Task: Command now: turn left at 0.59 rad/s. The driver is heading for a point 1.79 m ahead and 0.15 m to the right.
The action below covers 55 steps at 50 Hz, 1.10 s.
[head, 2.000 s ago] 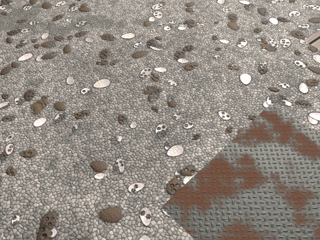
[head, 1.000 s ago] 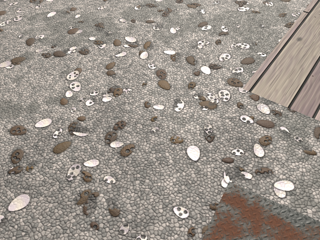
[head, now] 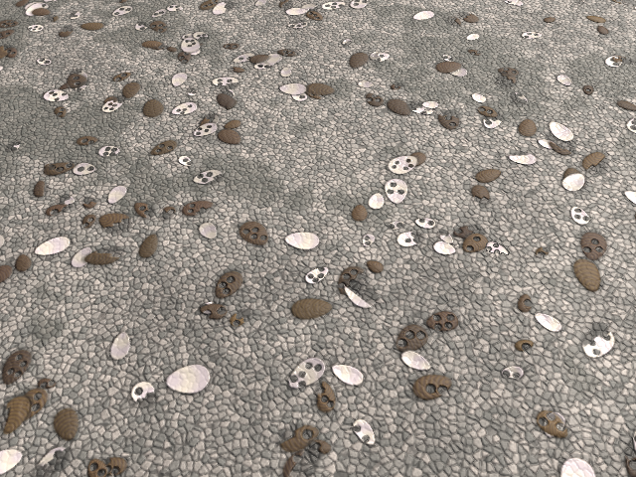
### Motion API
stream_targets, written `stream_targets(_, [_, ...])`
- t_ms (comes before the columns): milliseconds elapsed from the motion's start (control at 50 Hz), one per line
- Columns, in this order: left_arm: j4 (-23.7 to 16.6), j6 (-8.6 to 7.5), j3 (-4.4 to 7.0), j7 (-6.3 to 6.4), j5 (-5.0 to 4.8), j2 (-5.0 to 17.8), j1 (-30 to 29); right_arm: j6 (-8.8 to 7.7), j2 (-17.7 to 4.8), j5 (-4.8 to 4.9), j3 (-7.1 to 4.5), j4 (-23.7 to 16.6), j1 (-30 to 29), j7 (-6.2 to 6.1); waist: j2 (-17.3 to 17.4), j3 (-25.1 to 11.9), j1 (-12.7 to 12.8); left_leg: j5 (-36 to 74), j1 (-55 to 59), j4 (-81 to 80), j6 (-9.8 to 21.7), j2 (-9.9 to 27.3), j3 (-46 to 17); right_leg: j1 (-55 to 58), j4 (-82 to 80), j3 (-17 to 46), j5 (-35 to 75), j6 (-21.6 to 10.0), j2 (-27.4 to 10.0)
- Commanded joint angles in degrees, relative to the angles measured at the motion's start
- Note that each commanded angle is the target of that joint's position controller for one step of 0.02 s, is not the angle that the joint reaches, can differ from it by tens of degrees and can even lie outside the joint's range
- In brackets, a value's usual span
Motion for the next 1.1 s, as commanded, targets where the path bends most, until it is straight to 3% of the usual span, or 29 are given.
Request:
stream_targets(20, [-4.62, -0.39, 1.97, -0.21, -0.05, 8.05, -1.21, -0.46, -8.17, -1.00, -2.31, -2.67, 2.66, -0.08, -6.82, -2.03, -1.00, -7.84, -6.65, 22.20, -2.03, 3.71, 4.07, 3.65, -11.94, 16.73, 19.21, -10.65, -21.12])
stream_targets(40, [-5.13, -0.29, 1.63, -0.45, 0.09, 6.93, -2.89, 0.06, -7.45, -0.79, -2.20, -1.92, 3.77, 0.37, -7.13, -1.75, -1.80, -5.11, -6.38, 25.99, -2.59, 3.89, 4.82, 3.62, -10.98, 11.14, 21.82, -8.97, -17.57])
stream_targets(80, [-5.65, -0.24, 1.59, -0.29, 0.30, 6.75, -2.71, 0.91, -6.84, -0.37, -1.86, -1.54, 4.37, 1.55, -10.82, -2.54, -1.24, -2.82, -8.05, 30.95, -3.91, 4.45, 6.90, 6.21, -9.55, 5.53, 26.97, -8.22, -14.65])
stream_targets(180, [-3.31, -0.57, 2.53, -0.53, 0.25, 8.21, 5.25, 1.52, -4.78, 0.22, -0.61, -3.51, -1.78, 2.00, -10.91, -3.10, 3.30, -3.34, -10.74, 23.51, -5.51, 5.43, 7.40, 14.83, -7.50, 4.75, 31.42, -10.08, -16.35])
stream_targets(320, [-1.54, -0.58, 3.04, -2.23, 0.48, 9.64, 4.29, 1.51, -2.60, 0.95, 1.36, -3.44, -3.23, 1.13, -13.98, -4.37, 3.46, -6.03, 4.26, 2.41, -2.81, 6.72, 12.38, 9.75, -5.16, 3.23, 31.40, -10.42, -16.81])
stream_targets(360, [-0.60, 0.00, 3.13, -2.52, 0.07, 10.05, 4.06, 0.96, -2.01, 0.97, 1.83, -2.53, -1.44, 0.79, -13.37, -4.38, 1.97, 0.06, 9.56, -8.43, -1.46, 6.73, 13.79, 8.28, -2.80, 2.92, 31.08, -9.30, -16.13])
stream_targets(380, [-0.12, 0.30, 2.99, -2.56, -0.39, 9.79, 3.83, 0.34, -1.71, 0.53, 2.17, -1.69, 0.13, 0.53, -11.68, -4.14, 0.48, 9.20, 14.98, -19.07, -0.63, 7.22, 13.72, 5.50, -1.02, 1.92, 28.23, -7.06, -15.29])
stream_targets(400, [0.28, 0.26, 2.62, -2.59, -0.42, 8.33, 5.55, -0.47, -3.63, -0.46, 2.13, -1.61, -0.06, 0.18, -7.76, -5.33, 1.00, 14.75, 22.09, -23.70, 0.36, 11.31, 7.77, 0.29, 0.99, 0.98, 20.10, -3.53, -13.98])
stream_targets(420, [-1.29, 0.25, 1.38, -3.04, 0.31, 3.68, 7.75, -1.25, -7.43, -1.37, 2.01, -2.36, 0.97, -0.15, 5.94, -8.29, 2.39, 25.44, 29.61, -25.02, 2.80, 26.76, -9.09, -8.01, 10.45, -3.48, -3.28, 0.13, -9.19])
stream_targets(440, [-1.43, 1.31, 0.99, -2.21, -0.59, 3.23, 4.62, -1.69, -8.19, -0.24, 1.93, -1.75, -1.53, -0.65, 11.96, -4.44, 1.03, 35.89, 15.69, -22.23, 10.69, 31.02, -9.73, -4.80, 11.57, -3.38, -19.39, 1.06, -4.68])
stream_targets(460, [-0.62, 2.09, 1.61, -1.98, -0.72, 5.98, 4.16, -2.17, -5.00, -0.25, 2.75, -1.99, -3.59, -0.48, 6.34, -2.02, 1.56, 33.26, 14.98, -22.92, 11.86, 28.49, -7.48, -4.59, 15.21, -1.50, -18.64, 1.39, -5.24])
stream_targets(500, [1.52, 2.30, 1.97, -2.30, -0.73, 6.00, 5.00, -2.37, -2.69, -0.53, 3.93, -1.37, -6.92, -0.84, 5.30, 0.05, 3.22, 30.07, 13.64, -23.47, 8.94, 23.11, -1.90, -4.39, 15.24, -1.10, -13.68, 1.86, -4.76])
stream_targets(520, [2.18, 2.38, 2.24, -2.42, -0.21, 6.38, 5.55, -2.58, -3.37, -0.19, 3.86, -0.83, -6.41, -1.28, 6.37, -0.03, 3.06, 33.45, 14.49, -22.73, 8.48, 22.04, -0.56, -4.30, 15.52, -1.60, -11.94, 2.19, -4.37])
stream_targets(560, [4.04, 2.24, 1.85, -2.49, 0.02, 5.08, 7.40, -2.76, -2.99, 0.09, 4.13, 0.40, -5.38, -1.37, 5.20, -2.23, 3.05, 37.83, 16.17, -20.99, 8.36, 20.88, 1.64, -2.49, 14.89, -1.96, -11.34, 2.96, -3.79])
stream_targets(660, [6.32, 2.03, 1.07, -1.56, -0.59, 3.28, 6.76, -2.61, -3.06, 0.09, 4.18, 3.13, -5.59, -1.53, 4.74, -1.47, 2.65, 27.88, 14.08, -19.36, 7.62, 19.78, 0.48, 3.15, 0.64, -3.23, -5.46, 3.00, -3.05])
stream_targets(680, [7.25, 1.69, 0.84, -1.38, -0.42, 2.94, 7.86, -2.55, -3.24, 0.38, 4.08, 3.56, -6.12, -1.56, 3.60, -1.57, 3.60, 24.34, 12.28, -18.96, 6.20, 19.12, 0.47, 7.05, -5.70, -3.06, 2.19, 2.73, -3.47])
stream_targets(720, [7.97, 0.45, 0.93, -1.19, 0.60, 5.58, 8.23, -2.87, -2.04, 0.35, 4.30, 4.61, -4.31, -1.38, 0.04, -2.46, 2.58, 14.88, 7.93, -18.74, 2.80, 16.63, 0.67, 13.45, -8.55, 3.40, 11.64, 1.91, -9.45])
stream_targets(740, [9.08, 0.30, 1.53, -1.55, -0.37, 7.77, 5.67, -2.67, -1.27, 0.63, 4.09, 5.61, -2.31, -1.04, -6.28, 0.51, -0.33, 11.85, 10.11, -21.42, 2.19, 13.07, 3.56, 7.35, -6.25, 3.47, 11.41, 0.77, -9.23])
stream_targets(780, [10.04, -0.32, 0.69, -2.21, -0.29, 4.14, 5.70, -2.40, -2.54, 0.45, 3.76, 7.93, -3.49, -1.27, -4.99, 1.35, 1.99, 12.39, 13.81, -19.61, 2.01, 13.34, 3.90, 3.86, -8.91, 3.07, 5.58, 0.77, -8.31])
stream_targets(860, [12.48, -0.77, 0.56, -1.54, -0.35, 4.28, 5.82, -2.63, -1.78, 0.43, 3.79, 10.79, -2.77, -1.22, -5.08, 0.25, 1.82, 14.97, 14.33, -19.63, 1.60, 13.81, 4.10, 5.46, -9.86, 3.18, 5.91, 0.30, -8.16])
stream_targets(1100, [17.73, -0.75, -0.25, -1.19, -0.42, 2.66, 6.26, -2.58, -0.46, 0.42, 4.63, 18.36, 0.98, -1.81, -2.92, 1.49, 1.93, 13.96, 12.70, -20.61, 0.26, 13.84, 4.79, 5.35, -10.88, 3.59, 2.61, -0.81, -8.00])
Velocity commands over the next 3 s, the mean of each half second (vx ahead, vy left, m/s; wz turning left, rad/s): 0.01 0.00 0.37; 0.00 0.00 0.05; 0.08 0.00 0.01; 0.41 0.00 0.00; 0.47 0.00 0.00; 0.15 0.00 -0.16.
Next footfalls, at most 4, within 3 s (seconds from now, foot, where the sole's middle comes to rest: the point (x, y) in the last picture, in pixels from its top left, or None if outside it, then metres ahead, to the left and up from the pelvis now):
0.40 left None -0.01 0.11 -0.77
0.70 right None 0.02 -0.11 -0.77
2.02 right None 0.40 0.01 -0.77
2.54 left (244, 391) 0.68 0.22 -0.77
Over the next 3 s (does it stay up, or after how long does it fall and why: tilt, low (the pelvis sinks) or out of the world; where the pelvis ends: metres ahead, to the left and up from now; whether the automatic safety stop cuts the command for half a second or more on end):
stays up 0.60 0.13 0.00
